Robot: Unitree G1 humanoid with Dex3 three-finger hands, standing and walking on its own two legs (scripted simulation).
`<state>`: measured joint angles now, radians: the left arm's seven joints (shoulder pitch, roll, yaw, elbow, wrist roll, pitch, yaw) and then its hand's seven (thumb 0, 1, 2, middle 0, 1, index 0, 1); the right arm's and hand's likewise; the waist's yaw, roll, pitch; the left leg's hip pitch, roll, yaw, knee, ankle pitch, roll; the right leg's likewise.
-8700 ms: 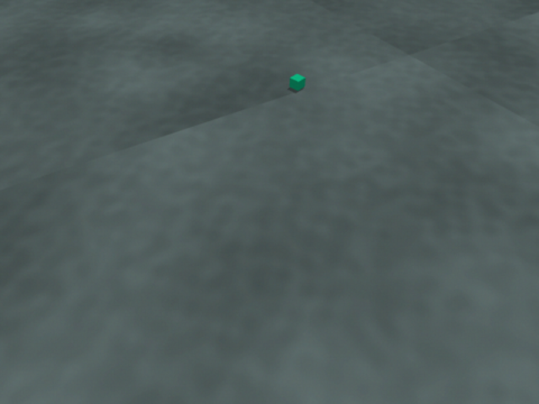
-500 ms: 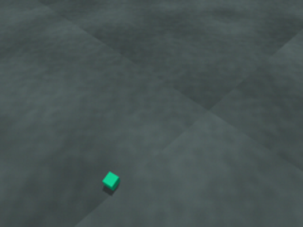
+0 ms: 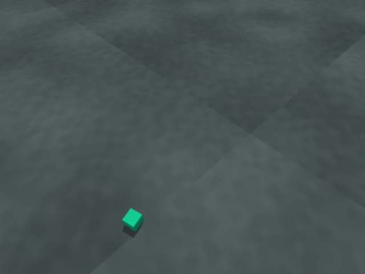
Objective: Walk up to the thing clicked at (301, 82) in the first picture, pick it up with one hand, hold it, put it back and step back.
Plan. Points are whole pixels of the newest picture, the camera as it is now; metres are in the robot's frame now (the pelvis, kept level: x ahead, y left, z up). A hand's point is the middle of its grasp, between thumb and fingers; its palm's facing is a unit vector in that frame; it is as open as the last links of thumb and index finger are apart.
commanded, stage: stand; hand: left
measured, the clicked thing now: (133, 219) +0.53 +0.28 -0.75
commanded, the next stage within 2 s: walk up in 0.58 s
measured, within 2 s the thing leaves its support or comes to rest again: neither
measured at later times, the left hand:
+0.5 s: hand out of the picture +0.07 +0.25 -0.16, palm faces -0.03 -0.94 -0.35, open 7.4 cm
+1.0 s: hand out of the picture +0.10 +0.35 -0.18, palm faces +0.00 -0.94 -0.35, open 7.4 cm
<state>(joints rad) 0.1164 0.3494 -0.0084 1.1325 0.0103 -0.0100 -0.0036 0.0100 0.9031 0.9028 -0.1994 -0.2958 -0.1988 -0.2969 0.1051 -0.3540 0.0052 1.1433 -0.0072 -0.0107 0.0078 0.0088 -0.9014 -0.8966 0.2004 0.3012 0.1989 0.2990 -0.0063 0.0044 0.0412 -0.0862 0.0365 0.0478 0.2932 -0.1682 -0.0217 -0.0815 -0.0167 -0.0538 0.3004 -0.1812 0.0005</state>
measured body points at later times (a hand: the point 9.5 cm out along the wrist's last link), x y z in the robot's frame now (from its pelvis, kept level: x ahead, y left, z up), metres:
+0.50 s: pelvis +0.00 +0.00 +0.00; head +0.01 +0.00 +0.45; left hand +0.08 +0.30 -0.13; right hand +0.08 -0.30 -0.14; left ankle +0.00 +0.13 -0.75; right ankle -0.01 -0.12 -0.75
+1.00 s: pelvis +0.07 +0.08 -0.01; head +0.10 +0.11 +0.43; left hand +0.10 +0.40 -0.16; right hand +0.13 -0.24 -0.12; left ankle +0.12 +0.19 -0.75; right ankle +0.02 -0.09 -0.70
